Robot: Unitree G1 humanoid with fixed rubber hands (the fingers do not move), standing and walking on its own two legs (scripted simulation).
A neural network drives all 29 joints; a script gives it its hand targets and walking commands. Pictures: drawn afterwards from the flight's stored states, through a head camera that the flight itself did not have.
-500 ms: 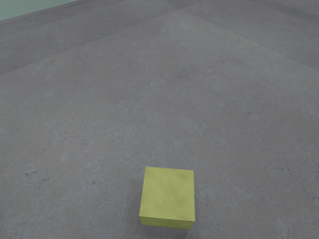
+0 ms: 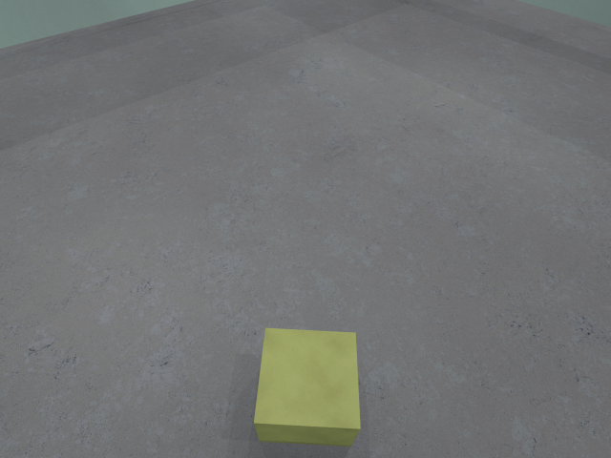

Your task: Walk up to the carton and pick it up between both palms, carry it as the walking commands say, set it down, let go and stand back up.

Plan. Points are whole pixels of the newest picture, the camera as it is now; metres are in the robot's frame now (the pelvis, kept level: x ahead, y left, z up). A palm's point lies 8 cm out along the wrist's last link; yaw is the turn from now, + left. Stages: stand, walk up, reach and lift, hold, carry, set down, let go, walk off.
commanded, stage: walk up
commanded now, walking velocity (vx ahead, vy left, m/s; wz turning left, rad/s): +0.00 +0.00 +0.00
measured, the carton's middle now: (307, 386) +0.43 -0.03 -0.67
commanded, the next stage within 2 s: stand in 0.72 s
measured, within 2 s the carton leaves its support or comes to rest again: neither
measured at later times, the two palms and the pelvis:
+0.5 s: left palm out of the picture -0.02 +0.19 -0.15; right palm out of the picture +0.01 -0.25 -0.14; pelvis +0.01 -0.02 +0.00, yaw +1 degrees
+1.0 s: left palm out of the picture +0.01 +0.21 -0.15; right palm out of the picture +0.05 -0.25 -0.14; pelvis +0.03 -0.02 +0.00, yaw +2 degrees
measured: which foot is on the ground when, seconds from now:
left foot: down 0.00-1.00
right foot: down 0.00-1.00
